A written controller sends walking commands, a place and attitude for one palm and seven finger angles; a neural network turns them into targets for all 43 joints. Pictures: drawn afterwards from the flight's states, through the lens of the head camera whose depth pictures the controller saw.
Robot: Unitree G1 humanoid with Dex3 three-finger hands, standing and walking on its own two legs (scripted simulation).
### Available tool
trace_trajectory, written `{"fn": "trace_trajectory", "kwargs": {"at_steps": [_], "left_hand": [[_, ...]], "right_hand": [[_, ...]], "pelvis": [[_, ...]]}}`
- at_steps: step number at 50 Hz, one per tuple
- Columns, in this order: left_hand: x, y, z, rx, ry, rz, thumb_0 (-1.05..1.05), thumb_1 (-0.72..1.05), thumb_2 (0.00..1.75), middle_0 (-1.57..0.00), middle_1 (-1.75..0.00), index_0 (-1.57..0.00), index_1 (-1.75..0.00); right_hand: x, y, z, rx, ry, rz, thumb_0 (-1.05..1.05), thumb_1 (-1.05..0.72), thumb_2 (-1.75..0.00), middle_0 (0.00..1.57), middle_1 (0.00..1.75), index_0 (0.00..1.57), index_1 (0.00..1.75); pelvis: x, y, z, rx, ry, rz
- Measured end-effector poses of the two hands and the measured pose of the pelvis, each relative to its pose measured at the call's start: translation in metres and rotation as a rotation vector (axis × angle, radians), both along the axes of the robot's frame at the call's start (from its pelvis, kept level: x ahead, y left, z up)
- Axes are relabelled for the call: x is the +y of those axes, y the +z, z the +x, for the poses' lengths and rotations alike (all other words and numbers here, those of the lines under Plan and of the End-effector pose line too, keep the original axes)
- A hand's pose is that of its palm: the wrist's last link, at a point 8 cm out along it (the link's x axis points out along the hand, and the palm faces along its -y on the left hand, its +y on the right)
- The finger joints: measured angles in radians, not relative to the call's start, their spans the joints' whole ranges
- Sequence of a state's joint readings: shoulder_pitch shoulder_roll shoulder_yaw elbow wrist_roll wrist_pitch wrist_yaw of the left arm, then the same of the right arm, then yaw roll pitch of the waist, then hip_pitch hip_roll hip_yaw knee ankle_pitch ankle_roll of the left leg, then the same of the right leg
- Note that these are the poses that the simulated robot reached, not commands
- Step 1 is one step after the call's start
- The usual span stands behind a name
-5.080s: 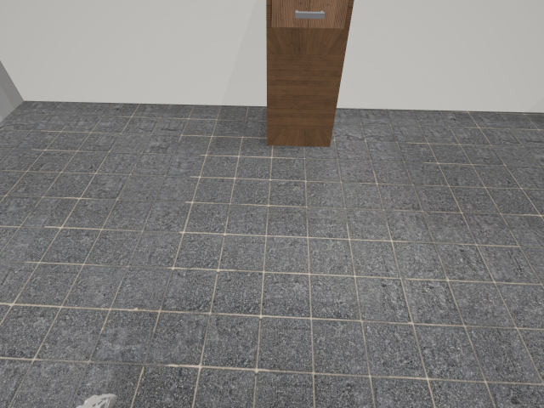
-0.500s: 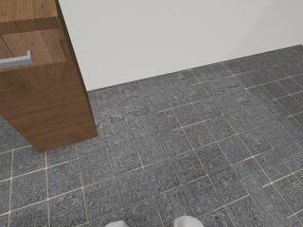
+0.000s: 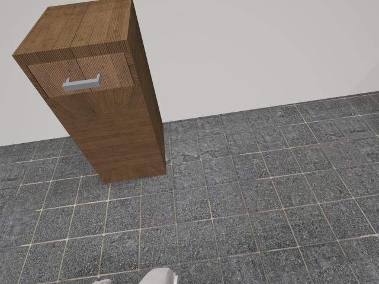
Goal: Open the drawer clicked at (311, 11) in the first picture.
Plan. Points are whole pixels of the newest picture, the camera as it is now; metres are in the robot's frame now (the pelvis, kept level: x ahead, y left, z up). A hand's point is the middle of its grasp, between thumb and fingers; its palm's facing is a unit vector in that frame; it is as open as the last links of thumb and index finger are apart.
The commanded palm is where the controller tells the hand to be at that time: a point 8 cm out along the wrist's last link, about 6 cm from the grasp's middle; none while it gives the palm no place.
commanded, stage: turn to face it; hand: left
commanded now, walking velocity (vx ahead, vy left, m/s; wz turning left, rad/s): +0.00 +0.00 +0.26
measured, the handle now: (83, 81) +0.78 +0.43 -0.01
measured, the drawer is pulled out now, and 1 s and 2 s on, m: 0.00 0.00 0.00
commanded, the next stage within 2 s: take the last steps up to it in 0.04 s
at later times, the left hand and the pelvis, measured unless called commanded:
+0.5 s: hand out of the picture -0.01 +0.25 -0.17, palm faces +0.18 -0.96 -0.20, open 7.3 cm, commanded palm none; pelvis +0.01 +0.05 +0.00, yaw +8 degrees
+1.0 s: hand (110, 269) +0.18 +0.22 -0.16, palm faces +0.20 -0.95 -0.23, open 7.1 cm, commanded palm none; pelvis +0.16 +0.03 +0.00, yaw +10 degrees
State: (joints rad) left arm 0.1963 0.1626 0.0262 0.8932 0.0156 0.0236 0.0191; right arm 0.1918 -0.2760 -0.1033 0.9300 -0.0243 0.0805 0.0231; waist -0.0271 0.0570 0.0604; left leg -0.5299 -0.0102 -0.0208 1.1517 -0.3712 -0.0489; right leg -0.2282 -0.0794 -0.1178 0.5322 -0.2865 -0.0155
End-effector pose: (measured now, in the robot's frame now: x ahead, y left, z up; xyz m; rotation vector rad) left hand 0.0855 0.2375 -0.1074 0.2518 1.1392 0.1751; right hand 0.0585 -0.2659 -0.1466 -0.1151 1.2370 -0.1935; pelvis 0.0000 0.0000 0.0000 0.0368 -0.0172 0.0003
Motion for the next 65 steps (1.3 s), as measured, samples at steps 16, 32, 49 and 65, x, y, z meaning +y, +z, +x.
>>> {"fn": "trace_trajectory", "kwargs": {"at_steps": [16, 32, 49, 65], "left_hand": [[0.039, -0.045, -0.143, 0.234, 0.249, -0.092, 0.00, 0.91, 0.90, -0.20, -0.30, -0.21, -0.30], [0.060, -0.031, -0.025, 0.121, 0.173, -0.106, 0.00, 0.91, 0.90, -0.19, -0.30, -0.20, -0.30], [0.032, -0.018, 0.085, 0.024, 0.213, -0.061, -0.02, 0.96, 0.90, -0.20, -0.30, -0.20, -0.30], [0.063, -0.057, 0.048, 0.356, 0.359, -0.220, 0.00, 0.91, 0.90, -0.20, -0.30, -0.20, -0.30]], "right_hand": [[0.061, 0.015, 0.051, -0.050, 0.234, -0.056, 0.01, -0.91, -0.90, 0.20, 0.30, 0.20, 0.30], [0.089, 0.009, -0.025, 0.211, 0.121, -0.009, 0.01, -0.91, -0.90, 0.20, 0.30, 0.20, 0.30], [0.067, -0.003, 0.112, 0.172, 0.130, 0.033, 0.01, -0.91, -0.90, 0.20, 0.30, 0.20, 0.30], [0.162, 0.013, 0.308, -0.066, 0.305, -0.031, 0.01, -0.91, -0.90, 0.20, 0.30, 0.20, 0.30]], "pelvis": [[0.031, -0.010, -0.013, 0.015, 0.113, -0.034], [0.052, 0.001, 0.049, -0.009, 0.133, -0.029], [0.029, 0.002, 0.158, -0.034, 0.165, -0.031], [0.109, -0.011, 0.245, -0.009, 0.178, -0.061]]}}
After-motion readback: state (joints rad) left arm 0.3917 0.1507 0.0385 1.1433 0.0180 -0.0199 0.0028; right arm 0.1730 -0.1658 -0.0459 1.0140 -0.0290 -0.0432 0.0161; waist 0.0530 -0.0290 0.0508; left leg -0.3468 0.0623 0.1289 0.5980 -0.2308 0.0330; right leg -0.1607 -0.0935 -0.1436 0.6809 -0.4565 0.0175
